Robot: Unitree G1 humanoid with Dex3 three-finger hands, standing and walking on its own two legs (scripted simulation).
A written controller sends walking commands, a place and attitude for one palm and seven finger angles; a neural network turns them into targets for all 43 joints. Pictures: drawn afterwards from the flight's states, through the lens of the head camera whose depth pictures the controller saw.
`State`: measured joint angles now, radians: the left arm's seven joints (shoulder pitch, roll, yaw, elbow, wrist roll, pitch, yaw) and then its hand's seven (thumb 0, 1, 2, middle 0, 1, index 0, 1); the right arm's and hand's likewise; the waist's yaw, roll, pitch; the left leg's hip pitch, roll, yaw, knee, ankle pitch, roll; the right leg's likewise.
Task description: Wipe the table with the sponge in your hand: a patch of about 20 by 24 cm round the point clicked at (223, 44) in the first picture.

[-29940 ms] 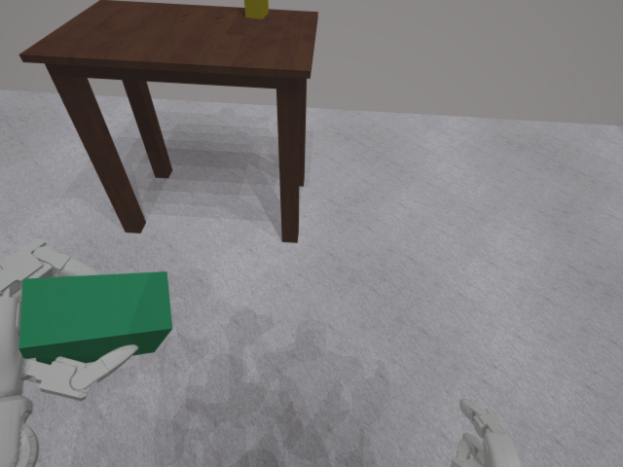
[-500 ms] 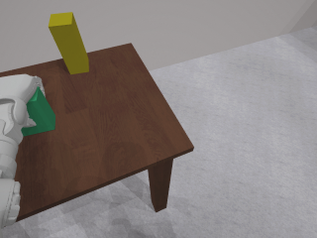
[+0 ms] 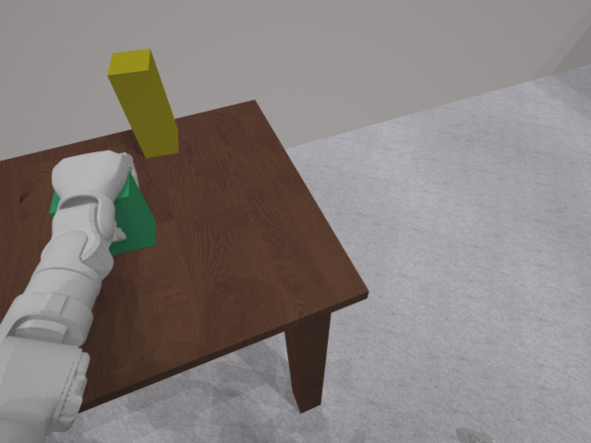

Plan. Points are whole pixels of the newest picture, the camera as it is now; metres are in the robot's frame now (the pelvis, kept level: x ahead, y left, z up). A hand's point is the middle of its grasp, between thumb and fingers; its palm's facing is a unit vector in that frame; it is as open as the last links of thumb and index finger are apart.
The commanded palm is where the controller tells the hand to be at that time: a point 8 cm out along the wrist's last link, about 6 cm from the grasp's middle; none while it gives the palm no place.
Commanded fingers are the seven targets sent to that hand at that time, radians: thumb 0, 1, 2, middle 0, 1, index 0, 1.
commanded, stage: wipe back along the middle lane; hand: left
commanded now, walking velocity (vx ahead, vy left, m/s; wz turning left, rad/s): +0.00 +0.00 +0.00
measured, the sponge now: (113, 224) +0.41 +0.31 +0.05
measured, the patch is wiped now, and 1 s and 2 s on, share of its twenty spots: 0.40 0.55 0.80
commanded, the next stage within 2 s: slide across to the third lane in 1.68 s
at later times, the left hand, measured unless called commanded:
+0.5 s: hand (126, 216) +0.39 +0.27 +0.09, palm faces -0.06 +0.01 -1.00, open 9.6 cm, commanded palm +0.36 +0.25 +0.13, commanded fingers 0.00 0.10 1.30 -1.20 -1.60 -1.20 -1.60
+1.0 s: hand (136, 242) +0.35 +0.24 +0.09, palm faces +0.03 -0.01 -1.00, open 9.6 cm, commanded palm +0.31 +0.22 +0.12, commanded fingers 0.00 0.10 1.30 -1.20 -1.60 -1.20 -1.60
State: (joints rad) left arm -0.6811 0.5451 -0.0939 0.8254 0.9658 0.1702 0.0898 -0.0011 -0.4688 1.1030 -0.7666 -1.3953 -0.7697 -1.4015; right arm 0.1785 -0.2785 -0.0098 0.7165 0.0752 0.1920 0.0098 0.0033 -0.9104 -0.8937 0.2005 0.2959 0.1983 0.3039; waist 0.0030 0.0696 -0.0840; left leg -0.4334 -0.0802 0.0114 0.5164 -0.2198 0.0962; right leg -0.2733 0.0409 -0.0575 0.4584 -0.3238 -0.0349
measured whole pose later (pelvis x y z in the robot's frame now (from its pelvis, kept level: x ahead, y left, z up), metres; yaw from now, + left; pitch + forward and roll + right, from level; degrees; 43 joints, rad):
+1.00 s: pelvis +0.01 -0.03 +0.00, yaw -1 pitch +3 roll +0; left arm -0.25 0.48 -0.13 0.31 0.91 0.39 0.10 0.02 -0.45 1.10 -0.73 -1.43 -0.74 -1.42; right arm 0.10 -0.30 0.00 0.64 0.10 0.23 0.03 0.01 -0.91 -0.89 0.20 0.30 0.20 0.30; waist 0.03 0.10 -0.09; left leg -0.31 -0.06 0.03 0.50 -0.24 0.06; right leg -0.17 0.07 -0.03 0.46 -0.35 -0.07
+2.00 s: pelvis -0.01 -0.04 +0.00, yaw -2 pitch -1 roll +1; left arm -0.02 0.41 -0.21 -0.03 0.93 0.56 0.07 0.03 -0.44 1.09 -0.71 -1.45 -0.74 -1.42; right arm 0.02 -0.29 0.02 0.64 0.09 0.19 0.03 0.01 -0.91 -0.89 0.20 0.30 0.19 0.30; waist 0.07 0.11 -0.06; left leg -0.24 -0.05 0.04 0.49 -0.22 0.05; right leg -0.13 0.07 -0.02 0.49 -0.35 -0.09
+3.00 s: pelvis -0.02 -0.08 +0.00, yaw -2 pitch +0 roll +2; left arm -0.37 0.36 -0.26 0.41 0.92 0.52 0.05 -0.02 -0.50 1.12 -0.77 -1.40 -0.81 -1.33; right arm 0.07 -0.30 0.02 0.70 0.10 0.20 0.00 0.01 -0.91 -0.89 0.20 0.30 0.19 0.30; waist 0.04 0.09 -0.08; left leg -0.28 -0.02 0.02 0.49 -0.21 0.03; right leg -0.17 0.11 -0.04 0.51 -0.33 -0.14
